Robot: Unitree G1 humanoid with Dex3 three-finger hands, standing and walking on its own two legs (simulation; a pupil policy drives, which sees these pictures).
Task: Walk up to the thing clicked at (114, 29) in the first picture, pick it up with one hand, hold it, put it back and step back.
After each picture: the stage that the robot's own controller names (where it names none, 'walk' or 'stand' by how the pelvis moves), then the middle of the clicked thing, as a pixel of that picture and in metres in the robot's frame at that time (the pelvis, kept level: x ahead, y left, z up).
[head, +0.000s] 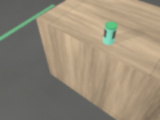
stand; (109, 33) +0.74 -0.13 -0.07
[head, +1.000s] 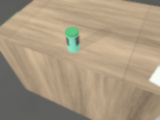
walk; (72, 40) +0.63 +0.11 -0.05
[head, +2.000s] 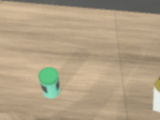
walk; (50, 83) +0.36 +0.14 -0.03
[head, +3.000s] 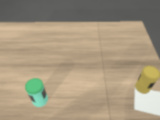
stand; (37, 92) +0.36 +0.21 -0.07
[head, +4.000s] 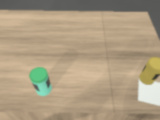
stand; (41, 82) +0.39 +0.19 -0.06
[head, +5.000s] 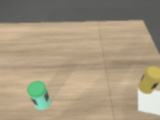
stand; (39, 95) +0.34 +0.20 -0.07
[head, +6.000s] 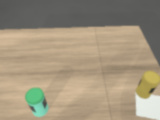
stand; (37, 102) +0.33 +0.20 -0.08
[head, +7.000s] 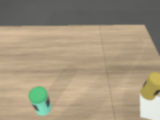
stand; (40, 101) +0.33 +0.19 -0.08
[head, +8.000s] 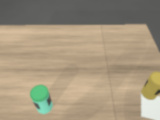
stand; (42, 99) +0.33 +0.18 -0.08
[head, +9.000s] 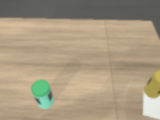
rise first; (43, 94) +0.34 +0.18 -0.07
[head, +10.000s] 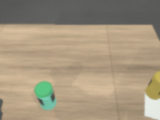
rise first; (46, 96) +0.35 +0.18 -0.07
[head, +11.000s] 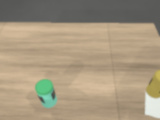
go down; (46, 93) +0.35 +0.18 -0.07
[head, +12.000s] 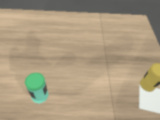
go down; (37, 88) +0.36 +0.17 -0.05
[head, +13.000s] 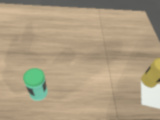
go down; (36, 85) +0.36 +0.17 -0.02
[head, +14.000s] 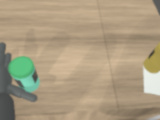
close in; (25, 75) +0.36 +0.18 +0.02
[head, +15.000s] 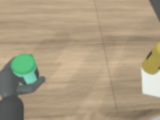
lift; (27, 73) +0.37 +0.17 +0.02
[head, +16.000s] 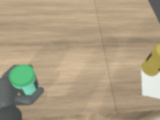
lift; (26, 83) +0.34 +0.17 +0.02
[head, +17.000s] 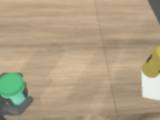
hold; (15, 92) +0.31 +0.20 +0.02
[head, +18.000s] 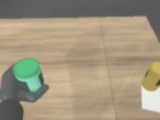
hold; (31, 79) +0.31 +0.17 +0.11
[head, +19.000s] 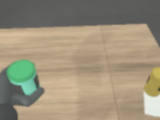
crouch; (26, 82) +0.29 +0.18 +0.13
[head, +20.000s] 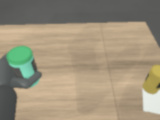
crouch; (24, 67) +0.35 +0.19 +0.13
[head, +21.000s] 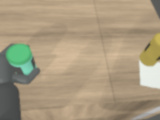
lower; (23, 63) +0.40 +0.17 +0.03
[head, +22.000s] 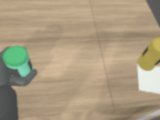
lower; (20, 65) +0.40 +0.18 +0.02
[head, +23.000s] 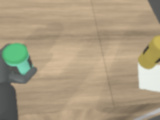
lower; (20, 63) +0.41 +0.18 +0.03
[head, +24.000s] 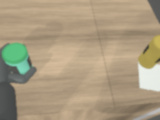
lower; (19, 62) +0.41 +0.18 +0.03
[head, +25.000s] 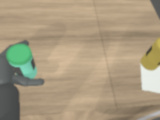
open; (23, 63) +0.40 +0.17 +0.03
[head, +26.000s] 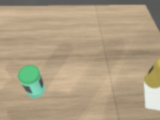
sink last; (32, 82) +0.36 +0.18 +0.00
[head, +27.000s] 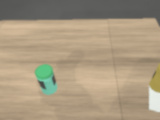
stand; (46, 80) +0.40 +0.18 -0.02
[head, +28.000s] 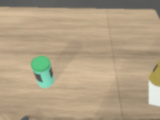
stand; (43, 72) +0.40 +0.18 +0.00
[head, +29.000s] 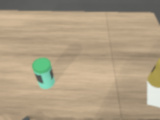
stand; (44, 73) +0.41 +0.18 -0.01
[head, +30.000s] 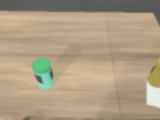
stand; (44, 74) +0.41 +0.18 -0.01
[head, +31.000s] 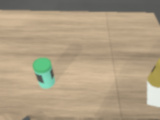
stand; (44, 73) +0.41 +0.18 -0.01
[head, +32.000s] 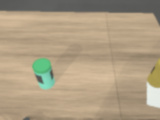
stand; (44, 74) +0.41 +0.18 -0.01
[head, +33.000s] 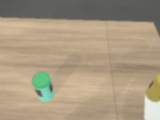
stand; (43, 87) +0.37 +0.18 -0.06
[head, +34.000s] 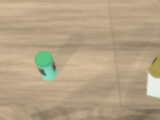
walk; (46, 66) +0.43 +0.17 -0.05
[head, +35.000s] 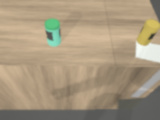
walk; (53, 33) +0.61 +0.16 -0.06
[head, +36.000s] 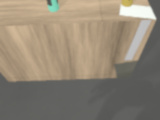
walk; (52, 0) +0.90 +0.24 -0.05
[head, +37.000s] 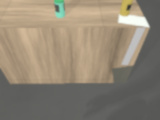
stand; (59, 7) +0.99 +0.18 -0.07
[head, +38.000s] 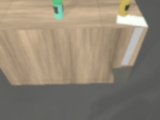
stand; (58, 9) +1.00 +0.19 -0.08
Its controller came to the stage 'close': yes
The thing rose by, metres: 0.19
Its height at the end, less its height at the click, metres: +0.00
